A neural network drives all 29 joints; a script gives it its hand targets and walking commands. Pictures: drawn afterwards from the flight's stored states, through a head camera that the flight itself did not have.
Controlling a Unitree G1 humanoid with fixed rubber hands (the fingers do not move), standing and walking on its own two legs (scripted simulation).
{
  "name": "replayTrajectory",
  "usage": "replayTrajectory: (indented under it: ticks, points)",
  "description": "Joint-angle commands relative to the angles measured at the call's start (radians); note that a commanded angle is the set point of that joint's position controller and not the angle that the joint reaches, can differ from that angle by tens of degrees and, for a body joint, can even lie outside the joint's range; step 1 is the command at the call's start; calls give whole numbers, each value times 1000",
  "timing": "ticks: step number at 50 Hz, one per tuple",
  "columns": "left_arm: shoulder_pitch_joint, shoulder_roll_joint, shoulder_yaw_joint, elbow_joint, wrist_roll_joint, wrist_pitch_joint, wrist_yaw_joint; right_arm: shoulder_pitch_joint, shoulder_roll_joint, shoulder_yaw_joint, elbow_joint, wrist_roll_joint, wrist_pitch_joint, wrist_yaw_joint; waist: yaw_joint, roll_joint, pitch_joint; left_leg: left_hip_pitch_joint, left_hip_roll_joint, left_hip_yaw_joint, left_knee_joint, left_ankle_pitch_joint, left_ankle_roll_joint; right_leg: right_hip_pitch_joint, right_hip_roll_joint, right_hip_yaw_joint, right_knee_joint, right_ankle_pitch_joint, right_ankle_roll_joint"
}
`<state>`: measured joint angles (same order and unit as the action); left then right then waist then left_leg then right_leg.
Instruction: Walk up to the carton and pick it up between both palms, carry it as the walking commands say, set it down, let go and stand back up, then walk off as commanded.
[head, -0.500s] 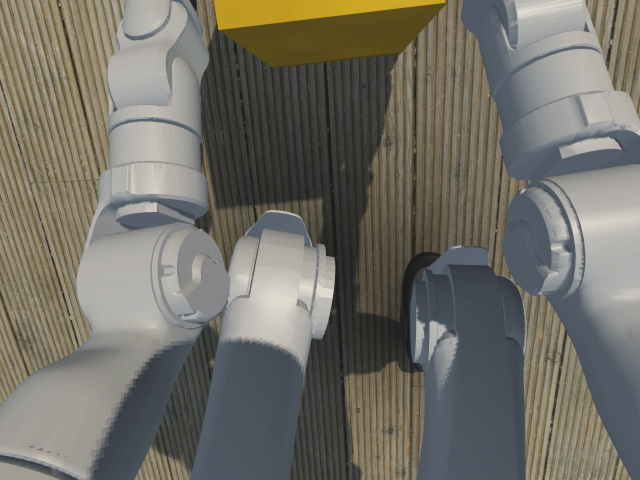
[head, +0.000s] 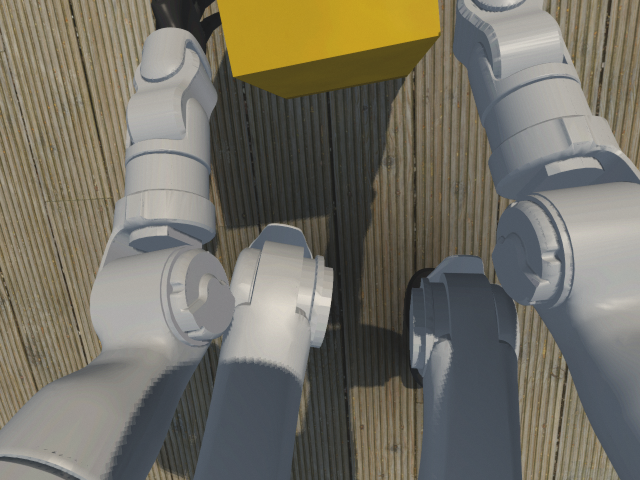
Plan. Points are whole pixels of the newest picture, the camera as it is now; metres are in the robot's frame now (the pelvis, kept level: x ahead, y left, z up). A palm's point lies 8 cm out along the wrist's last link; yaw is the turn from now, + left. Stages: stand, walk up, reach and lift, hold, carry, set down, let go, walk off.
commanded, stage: set down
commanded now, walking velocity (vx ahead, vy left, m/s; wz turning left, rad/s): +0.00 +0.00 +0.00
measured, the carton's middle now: out of the picture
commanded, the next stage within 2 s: none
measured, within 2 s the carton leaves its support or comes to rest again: neither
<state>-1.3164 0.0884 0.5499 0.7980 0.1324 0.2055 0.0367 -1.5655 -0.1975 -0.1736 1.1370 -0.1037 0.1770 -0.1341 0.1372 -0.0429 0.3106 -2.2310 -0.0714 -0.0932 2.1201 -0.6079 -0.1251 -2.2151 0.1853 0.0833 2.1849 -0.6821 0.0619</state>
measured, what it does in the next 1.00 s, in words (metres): stands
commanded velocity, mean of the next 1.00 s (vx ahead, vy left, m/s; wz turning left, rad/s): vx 0.00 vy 0.00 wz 0.00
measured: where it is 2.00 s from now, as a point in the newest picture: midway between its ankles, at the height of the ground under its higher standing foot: (351, 327)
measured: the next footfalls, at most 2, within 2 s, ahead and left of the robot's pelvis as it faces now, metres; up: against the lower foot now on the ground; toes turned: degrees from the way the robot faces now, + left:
none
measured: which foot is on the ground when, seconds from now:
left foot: down 0.00-1.00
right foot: down 0.00-1.00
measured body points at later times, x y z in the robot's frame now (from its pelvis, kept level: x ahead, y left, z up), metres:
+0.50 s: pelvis +0.00 +0.00 +0.00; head +0.38 +0.01 +0.24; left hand +0.51 +0.22 -0.18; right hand +0.58 -0.04 -0.19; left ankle +0.10 +0.15 -0.35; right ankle +0.08 -0.12 -0.35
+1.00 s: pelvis -0.02 +0.00 +0.01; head +0.38 +0.02 +0.20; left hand +0.52 +0.26 -0.19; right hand +0.59 -0.06 -0.19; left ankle +0.10 +0.15 -0.35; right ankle +0.08 -0.12 -0.35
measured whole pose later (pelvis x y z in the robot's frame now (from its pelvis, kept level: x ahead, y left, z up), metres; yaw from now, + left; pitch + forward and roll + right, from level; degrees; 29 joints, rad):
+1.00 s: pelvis -0.02 +0.00 +0.01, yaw +1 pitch +36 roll +2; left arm -1.46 0.29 0.34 0.92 -0.14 0.07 0.11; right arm -1.63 -0.37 0.04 0.99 0.13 0.14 -0.12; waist 0.13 0.01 0.54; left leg -2.15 -0.05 -0.06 2.10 -0.56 -0.09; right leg -2.12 0.15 0.08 2.17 -0.66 0.07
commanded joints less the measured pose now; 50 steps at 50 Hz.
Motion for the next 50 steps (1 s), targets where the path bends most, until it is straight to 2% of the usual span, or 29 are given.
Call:
replayTrajectory:
  ticks: [1, 4, 7, 8, 10, 11, 14, 15, 16, 19, 20, 21, 22, 23, 24, 25, 26, 28, 29, 30, 32, 33, 36, 38, 42, 45, 46, 47, 50]
  points:
    - [-604, -632, -358, -32, -57, -19, -225, -408, 762, 201, -95, 57, -26, 219, 77, -84, -929, 526, -38, 178, -80, 513, 74, 368, 4, -79, -192, 404, -46]
    - [-612, -598, -357, -19, -57, -22, -222, -377, 773, 199, -103, 36, -23, 218, 51, -143, -920, 466, -35, 155, -113, 452, 76, 406, -2, -103, -177, 406, -41]
    - [-583, -579, -331, -21, -28, -35, -205, -328, 774, 156, -31, 17, -21, 223, 79, -89, -894, 450, -40, 172, -115, 445, 70, 385, 4, -91, -179, 405, -41]
    - [-593, -608, -319, 3, -37, -29, -218, -413, 760, 195, -119, 24, -29, 222, 86, -159, -892, 473, -43, 153, -119, 459, 76, 376, -1, -98, -189, 383, -34]
    - [-571, -646, -341, 34, -49, -22, -213, -418, 719, 185, -139, 23, -41, 224, 38, -99, -947, 512, -43, 160, -107, 450, 67, 384, -3, -111, -177, 373, -42]
    - [-575, -559, -290, 10, -28, -26, -206, -359, 741, 157, -83, 17, -26, 224, 77, -124, -901, 504, -30, 172, -101, 436, 75, 367, 2, -97, -199, 358, -33]
    - [-547, -543, -302, 8, -29, -31, -204, -354, 661, 165, -72, 17, -32, 209, 58, -119, -945, 485, -35, 176, -98, 467, 63, 416, -9, -101, -187, 405, -33]
    - [-570, -474, -268, 0, 0, -41, -193, -371, 664, 152, -86, 18, -37, 210, 91, -90, -901, 470, -32, 185, -106, 432, 68, 383, -11, -97, -192, 368, -30]
    - [-555, -502, -308, 12, -27, -47, -193, -340, 665, 154, -93, 18, -42, 201, 53, -139, -922, 481, -41, 158, -106, 490, 66, 392, -6, -112, -187, 432, -18]
    - [-496, -413, -257, -3, -2, -67, -158, -341, 564, 135, -100, 29, -53, 189, 103, -52, -952, 529, -37, 177, -114, 482, 60, 383, -13, -106, -167, 401, -28]
    - [-480, -409, -242, 34, -25, -61, -157, -335, 504, 142, -97, 5, -52, 179, 50, -116, -960, 556, -35, 164, -90, 508, 61, 365, -21, -113, -178, 384, -24]
    - [-474, -379, -217, 33, -15, -58, -154, -336, 450, 120, -122, 3, -64, 163, 44, -74, -948, 526, -30, 182, -106, 459, 52, 403, -21, -115, -192, 378, -26]
    - [-480, -321, -189, 14, 14, -70, -138, -326, 451, 124, -81, 9, -50, 164, 91, -91, -965, 533, -26, 182, -110, 467, 59, 427, -19, -99, -185, 387, -20]
    - [-478, -299, -189, 33, 3, -75, -128, -323, 447, 131, -94, 7, -51, 154, 80, -180, -972, 512, -31, 176, -109, 452, 67, 443, -22, -108, -204, 376, -8]
    - [-443, -183, -156, 59, 26, -88, -101, -325, 351, 109, -82, 40, -62, 139, 106, -87, -965, 522, -13, 195, -119, 436, 65, 429, -29, -101, -193, 370, -6]
    - [-448, -122, -110, -7, 15, -103, -85, -337, 273, 128, -131, 37, -62, 114, 136, -113, -997, 479, -17, 216, -85, 455, 60, 473, -35, -73, -203, 396, -11]
    - [-481, -83, -131, -14, -19, -114, -69, -347, 195, 104, -126, 20, -65, 96, 74, -91, -1008, 491, -12, 201, -90, 480, 47, 493, -42, -73, -192, 434, -14]
    - [-411, 88, -69, 47, -2, -130, -7, -279, 15, 62, -85, 13, -68, 55, 81, -69, -998, 547, -14, 189, -98, 510, 43, 451, -45, -80, -185, 428, -8]
    - [-278, 194, -25, 109, -1, -145, 26, -260, -87, 60, -88, 17, -73, 33, 89, -127, -1042, 543, -12, 205, -96, 486, 50, 498, -53, -104, -184, 397, 8]
    - [-287, 239, -32, 109, -4, -147, 42, -280, -178, 63, -78, 39, -71, 22, 94, -61, -968, 541, -5, 209, -125, 464, 42, 433, -59, -99, -193, 356, 7]
    - [-352, 253, -58, 42, -86, -170, 53, -332, -149, 122, -165, 71, -80, 12, 84, -158, -1047, 559, -1, 183, -130, 532, 64, 513, -63, -95, -190, 439, 2]
    - [-351, 248, -75, 58, -107, -173, 57, -365, -199, 129, -209, 84, -89, 5, 84, -82, -1057, 562, 0, 189, -116, 562, 52, 515, -65, -72, -191, 462, -8]
    - [-329, 335, -63, 100, -125, -180, 63, -346, -188, 177, -191, 132, -81, 3, 143, -141, -1120, 568, 11, 191, -94, 581, 71, 549, -79, -67, -176, 487, 4]
    - [-301, 273, -136, 126, -159, -185, 57, -299, -129, 211, -91, 164, -78, 21, 139, -166, -1112, 476, 12, 195, -111, 569, 70, 591, -92, -57, -178, 516, -10]
    - [-374, 270, -186, 79, -237, -179, 46, -372, -197, 219, -244, 214, -91, 33, 69, -102, -1209, 707, 23, 162, -94, 652, 77, 516, -87, -85, -193, 472, -14]
    - [-357, 362, -174, 29, -225, -190, 72, -348, -184, 227, -266, 261, -93, 26, 135, -75, -1333, 803, 19, 157, -105, 691, 80, 525, -85, -95, -181, 470, -8]
    - [-360, 353, -188, 30, -252, -182, 72, -342, -189, 254, -251, 264, -84, 21, 137, -106, -1373, 792, 12, 174, -95, 702, 80, 582, -95, -100, -189, 494, -4]
    - [-373, 296, -219, 30, -273, -165, 69, -339, -233, 198, -203, 220, -73, 13, 64, -88, -1368, 761, 14, 168, -129, 631, 68, 574, -88, -108, -205, 438, -17]
    - [-392, 356, -248, -88, -320, -121, 96, -392, -240, 224, -360, 258, -22, -16, 86, -121, -1765, 943, 12, 203, -140, 648, 69, 884, -88, -136, -209, 496, -8]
